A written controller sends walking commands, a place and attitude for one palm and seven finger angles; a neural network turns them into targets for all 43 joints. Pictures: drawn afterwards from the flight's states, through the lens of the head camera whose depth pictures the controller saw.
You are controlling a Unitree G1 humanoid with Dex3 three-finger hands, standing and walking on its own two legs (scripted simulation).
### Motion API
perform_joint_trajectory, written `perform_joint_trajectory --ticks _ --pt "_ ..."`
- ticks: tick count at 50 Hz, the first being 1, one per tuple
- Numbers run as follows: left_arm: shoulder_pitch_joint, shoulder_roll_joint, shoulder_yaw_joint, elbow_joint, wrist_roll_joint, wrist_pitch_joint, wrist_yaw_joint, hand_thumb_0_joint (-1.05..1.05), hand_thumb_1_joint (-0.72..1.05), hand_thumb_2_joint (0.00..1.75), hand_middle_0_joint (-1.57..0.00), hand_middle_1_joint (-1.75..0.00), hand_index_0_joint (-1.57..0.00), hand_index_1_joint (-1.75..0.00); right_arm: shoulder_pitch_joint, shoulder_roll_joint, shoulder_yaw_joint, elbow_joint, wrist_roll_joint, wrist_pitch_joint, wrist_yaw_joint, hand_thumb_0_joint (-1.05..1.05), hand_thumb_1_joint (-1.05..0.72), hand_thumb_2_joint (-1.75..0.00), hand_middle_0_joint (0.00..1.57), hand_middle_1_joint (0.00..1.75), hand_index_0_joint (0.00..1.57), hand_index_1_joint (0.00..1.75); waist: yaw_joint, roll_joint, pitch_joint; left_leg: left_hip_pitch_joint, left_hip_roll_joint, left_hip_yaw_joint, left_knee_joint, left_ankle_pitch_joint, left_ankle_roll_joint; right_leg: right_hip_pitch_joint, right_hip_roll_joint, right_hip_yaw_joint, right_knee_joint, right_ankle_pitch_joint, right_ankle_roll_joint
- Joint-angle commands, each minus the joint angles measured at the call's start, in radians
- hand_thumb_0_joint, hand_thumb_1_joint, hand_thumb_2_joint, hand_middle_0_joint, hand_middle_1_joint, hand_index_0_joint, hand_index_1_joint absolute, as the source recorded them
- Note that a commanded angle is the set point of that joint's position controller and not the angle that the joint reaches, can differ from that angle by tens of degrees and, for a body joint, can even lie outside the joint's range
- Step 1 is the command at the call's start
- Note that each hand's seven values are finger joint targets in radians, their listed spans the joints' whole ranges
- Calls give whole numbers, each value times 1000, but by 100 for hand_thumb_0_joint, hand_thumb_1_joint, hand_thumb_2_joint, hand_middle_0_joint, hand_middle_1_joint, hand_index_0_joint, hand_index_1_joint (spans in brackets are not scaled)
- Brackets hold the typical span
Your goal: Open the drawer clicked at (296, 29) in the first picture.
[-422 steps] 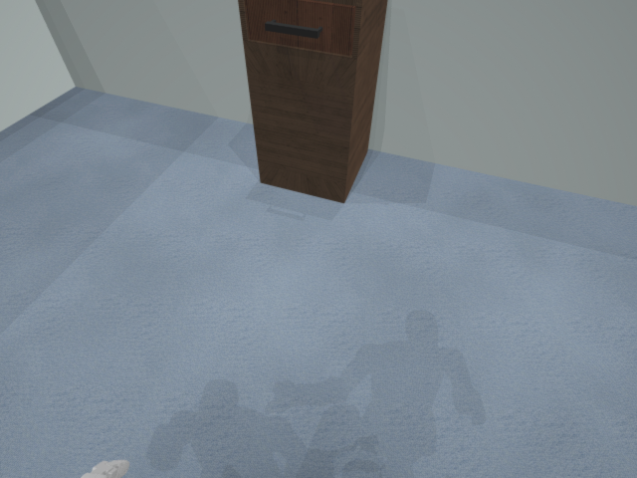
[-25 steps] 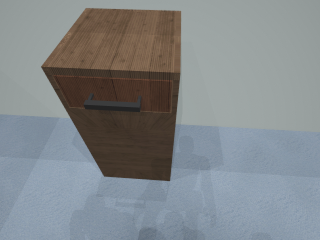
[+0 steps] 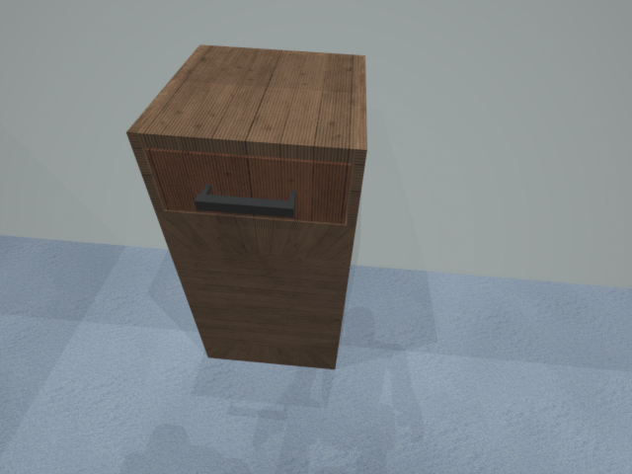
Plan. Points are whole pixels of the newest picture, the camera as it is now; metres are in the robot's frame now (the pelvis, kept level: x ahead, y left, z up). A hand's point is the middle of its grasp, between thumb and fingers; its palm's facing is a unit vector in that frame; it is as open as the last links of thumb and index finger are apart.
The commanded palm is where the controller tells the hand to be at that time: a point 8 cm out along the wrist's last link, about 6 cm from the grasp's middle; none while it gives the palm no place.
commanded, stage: come to a stop and stand still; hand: left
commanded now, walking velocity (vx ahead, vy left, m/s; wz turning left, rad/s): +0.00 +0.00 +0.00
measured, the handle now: (247, 198) +0.60 +0.17 -0.01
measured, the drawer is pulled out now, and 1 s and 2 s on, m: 0.00 0.00 0.00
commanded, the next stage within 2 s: look again from close up in 0.26 s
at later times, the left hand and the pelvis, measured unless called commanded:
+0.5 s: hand out of the picture -0.04 +0.16 -0.17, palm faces +0.03 -0.99 -0.14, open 7.4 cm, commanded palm none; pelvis -0.01 +0.00 +0.00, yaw +0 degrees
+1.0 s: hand out of the picture +0.00 +0.15 -0.17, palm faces +0.03 -0.99 -0.15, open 7.4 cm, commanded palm none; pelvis +0.01 +0.00 +0.00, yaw +0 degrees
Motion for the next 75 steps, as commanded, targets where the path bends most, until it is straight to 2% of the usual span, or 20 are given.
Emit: perform_joint_trajectory --ticks 1,13,19,24,28,50,51,55,59,63,65,66,67,68,69,70,72,73,74,75 --pt "59 98 21 -47 -2 -15 0 0 90 90 -20 -30 -20 -30 51 -135 -26 -41 0 -10 -1 0 -90 -90 20 30 20 30 -2 26 80 -121 103 -159 -233 -272 28 -46 -44 77 -125 -144 -30" --pt "129 71 13 19 -6 -28 0 0 90 90 -20 -30 -20 -30 137 -96 -11 43 8 -17 -4 0 -90 -90 20 30 20 30 -5 -10 88 -109 83 -143 -205 -197 25 -75 -73 112 -164 -177 -38" --pt "155 46 9 51 -8 -32 3 0 90 90 -20 -30 -20 -30 156 -80 -7 81 11 -26 -9 0 -90 -90 20 30 20 30 4 21 85 -119 96 -150 -223 -179 25 -37 -66 94 -133 -86 -37" --pt "159 28 9 66 -8 -35 7 0 90 90 -20 -30 -20 -30 166 -60 -7 101 12 -30 -12 0 -90 -90 20 30 20 30 5 8 81 -103 93 -137 -210 -125 23 -27 -70 93 -130 -46 -39" --pt "153 25 11 68 -7 -35 9 0 90 90 -20 -30 -20 -30 164 -48 -9 108 12 -27 -12 0 -90 -90 20 30 20 30 3 -1 104 -105 86 -127 -199 -123 18 -46 -70 98 -140 -67 -40" --pt "134 21 13 74 -9 -40 8 0 90 90 -20 -30 -20 -30 132 -41 -5 126 14 -33 -16 0 -90 -90 20 30 20 30 6 -6 72 -24 90 -97 -180 36 14 -11 -75 95 -149 53 -35" --pt "143 24 16 76 -6 -41 6 0 90 90 -20 -30 -20 -30 140 -43 -6 130 12 -33 -15 0 -90 -90 20 30 20 30 7 -14 55 -20 89 -91 -174 -24 16 1 -73 95 -147 -13 -39" --pt "158 33 29 68 1 -33 -7 0 90 90 -20 -30 -20 -30 141 -58 -17 123 3 -24 -8 0 -90 -90 20 30 20 30 12 -21 125 -104 81 -111 -170 -276 32 -56 -66 116 -153 -269 -60" --pt "185 39 41 66 0 -37 -12 0 90 90 -20 -30 -20 -30 148 -43 -19 106 1 -31 -4 0 -90 -90 20 30 20 30 16 -38 152 -151 58 -85 -96 -260 37 -54 -87 167 -166 -319 -92" --pt "238 58 55 85 -3 -49 -10 0 90 90 -20 -30 -20 -30 145 -15 -14 89 4 -49 -2 0 -90 -90 20 30 20 30 20 -118 120 -179 14 7 58 -129 27 27 -155 234 -189 -211 -138" --pt "219 54 57 83 -2 -51 -10 0 90 90 -20 -30 -20 -30 175 -7 -9 102 7 -61 -3 0 -90 -90 20 30 20 30 -3 -58 99 -82 25 10 8 -22 29 -2 -139 169 -112 -31 -131" --pt "196 29 51 82 -2 -48 -9 0 90 90 -20 -30 -20 -30 216 -20 -8 126 9 -67 -11 0 -90 -90 20 30 20 30 -21 20 76 33 70 -47 -59 166 39 -48 -82 83 -7 110 -96" --pt "181 2 41 78 -1 -48 -7 0 90 90 -20 -30 -20 -30 283 -65 -14 159 8 -70 -22 0 -90 -90 20 30 20 30 -34 154 36 164 164 -147 -80 479 77 -120 -22 -9 134 134 -54" --pt "162 -21 33 73 -4 -48 2 0 90 90 -20 -30 -20 -30 330 -85 -13 180 10 -69 -39 0 -90 -90 20 30 20 30 -42 254 33 254 257 -231 -99 871 143 -206 11 -44 215 -26 -23" --pt "135 -22 28 70 -10 -45 9 0 90 90 -20 -30 -20 -30 316 -68 -4 188 11 -63 -48 0 -90 -90 20 30 20 30 -32 220 53 264 299 -246 -100 1118 181 -234 -3 -8 230 -230 -20" --pt "117 -25 26 67 -15 -39 12 0 90 90 -20 -30 -20 -30 283 -65 1 179 11 -59 -52 0 -90 -90 20 30 20 30 -22 165 82 226 290 -215 -104 1172 176 -197 -23 17 185 -258 -18" --pt "170 -21 31 82 -17 -33 11 0 90 90 -20 -30 -20 -30 191 -70 -3 151 18 -49 -56 0 -90 -90 20 30 20 30 26 104 75 181 207 -131 -60 1047 105 -59 -33 6 -30 8 -14" --pt "203 -2 34 94 -15 -34 12 0 90 90 -20 -30 -20 -30 168 -63 -8 137 25 -49 -58 0 -90 -90 20 30 20 30 31 60 39 144 168 -98 -39 939 63 28 -47 28 -55 290 -17" --pt "198 17 37 89 -17 -34 14 0 90 90 -20 -30 -20 -30 166 -57 -15 123 28 -46 -57 0 -90 -90 20 30 20 30 22 38 16 93 138 -77 -55 769 33 83 -84 55 -20 481 -25" --pt "170 29 38 75 -18 -28 12 0 90 90 -20 -30 -20 -30 156 -48 -21 120 27 -43 -55 0 -90 -90 20 30 20 30 14 49 30 61 126 -71 -88 623 23 79 -106 61 -3 507 -24"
